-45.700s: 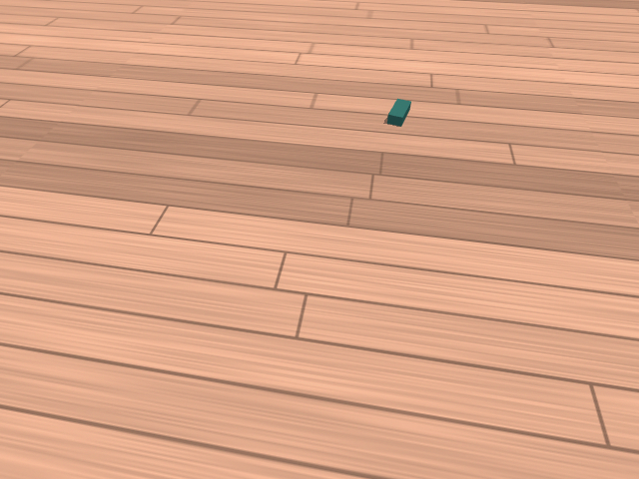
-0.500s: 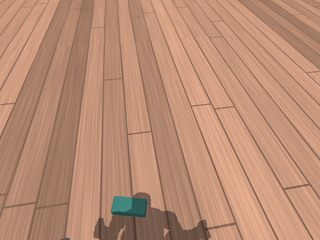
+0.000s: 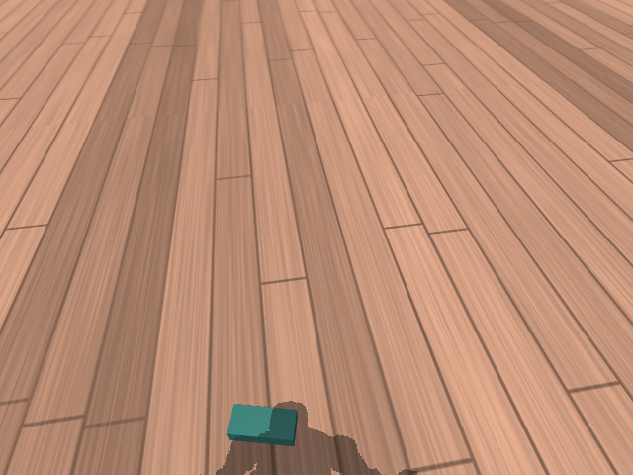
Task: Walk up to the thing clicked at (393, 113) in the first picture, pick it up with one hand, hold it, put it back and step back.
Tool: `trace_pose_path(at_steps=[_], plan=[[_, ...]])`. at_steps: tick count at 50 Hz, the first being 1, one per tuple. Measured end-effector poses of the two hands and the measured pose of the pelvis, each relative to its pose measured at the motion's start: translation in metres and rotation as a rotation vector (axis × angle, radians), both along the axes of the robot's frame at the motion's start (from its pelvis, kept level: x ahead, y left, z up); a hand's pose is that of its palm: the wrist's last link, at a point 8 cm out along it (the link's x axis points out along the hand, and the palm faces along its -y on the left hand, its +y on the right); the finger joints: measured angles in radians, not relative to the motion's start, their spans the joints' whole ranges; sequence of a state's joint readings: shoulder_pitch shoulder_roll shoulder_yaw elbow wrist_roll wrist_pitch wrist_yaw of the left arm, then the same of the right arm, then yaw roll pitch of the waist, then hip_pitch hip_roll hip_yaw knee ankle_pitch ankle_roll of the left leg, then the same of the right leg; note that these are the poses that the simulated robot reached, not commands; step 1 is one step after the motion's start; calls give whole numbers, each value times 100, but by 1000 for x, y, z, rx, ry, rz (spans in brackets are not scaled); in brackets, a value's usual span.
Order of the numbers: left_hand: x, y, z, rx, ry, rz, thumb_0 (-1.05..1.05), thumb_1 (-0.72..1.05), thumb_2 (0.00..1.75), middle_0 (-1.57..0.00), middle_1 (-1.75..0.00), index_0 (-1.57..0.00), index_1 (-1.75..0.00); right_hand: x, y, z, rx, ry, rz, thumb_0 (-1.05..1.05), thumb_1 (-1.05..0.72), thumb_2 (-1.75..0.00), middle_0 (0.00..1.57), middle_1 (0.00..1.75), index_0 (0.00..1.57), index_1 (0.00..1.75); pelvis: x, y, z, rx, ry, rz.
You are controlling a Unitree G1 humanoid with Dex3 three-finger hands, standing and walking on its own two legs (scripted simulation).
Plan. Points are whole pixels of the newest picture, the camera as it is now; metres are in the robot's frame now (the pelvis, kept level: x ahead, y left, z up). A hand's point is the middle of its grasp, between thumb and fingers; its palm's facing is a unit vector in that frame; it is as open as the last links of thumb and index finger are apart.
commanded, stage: stand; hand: left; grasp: from above
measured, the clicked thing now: (263, 424) +0.44 +0.19 -0.75
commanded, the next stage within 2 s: step back in 1.70 s
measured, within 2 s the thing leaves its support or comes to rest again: neither
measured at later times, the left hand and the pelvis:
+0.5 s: hand out of the picture +0.06 +0.24 -0.16, palm faces +0.01 -0.94 -0.33, open 7.4 cm; pelvis +0.00 -0.01 +0.00, yaw +0 degrees
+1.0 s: hand out of the picture +0.08 +0.23 -0.16, palm faces +0.00 -0.94 -0.34, open 7.4 cm; pelvis +0.01 -0.01 +0.00, yaw -1 degrees
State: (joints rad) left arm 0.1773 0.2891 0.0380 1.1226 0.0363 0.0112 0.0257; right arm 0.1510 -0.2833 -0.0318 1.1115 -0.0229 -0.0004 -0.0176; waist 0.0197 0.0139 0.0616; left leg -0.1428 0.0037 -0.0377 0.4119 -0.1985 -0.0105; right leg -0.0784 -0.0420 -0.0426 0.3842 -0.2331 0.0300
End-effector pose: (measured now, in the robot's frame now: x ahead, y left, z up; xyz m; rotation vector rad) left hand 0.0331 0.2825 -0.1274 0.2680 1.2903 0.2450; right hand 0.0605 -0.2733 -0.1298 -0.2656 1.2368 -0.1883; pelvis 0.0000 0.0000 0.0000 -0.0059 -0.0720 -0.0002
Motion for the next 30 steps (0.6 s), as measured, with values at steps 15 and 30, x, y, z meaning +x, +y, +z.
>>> trace_pose_path(at_steps=[15,30], plan=[[16,0,4,1,-19,-17,1,90,90,-20,-30,-20,-30,-2,-14,5,-20,13,-3,1,-91,-90,21,30,20,30,1,-5,2,-1,3,-3],[24,-1,6,3,-10,-31,1,90,90,-20,-30,-21,-30,1,-19,5,-18,19,-2,1,-91,-90,21,30,20,30,4,-8,3,2,15,-8]])
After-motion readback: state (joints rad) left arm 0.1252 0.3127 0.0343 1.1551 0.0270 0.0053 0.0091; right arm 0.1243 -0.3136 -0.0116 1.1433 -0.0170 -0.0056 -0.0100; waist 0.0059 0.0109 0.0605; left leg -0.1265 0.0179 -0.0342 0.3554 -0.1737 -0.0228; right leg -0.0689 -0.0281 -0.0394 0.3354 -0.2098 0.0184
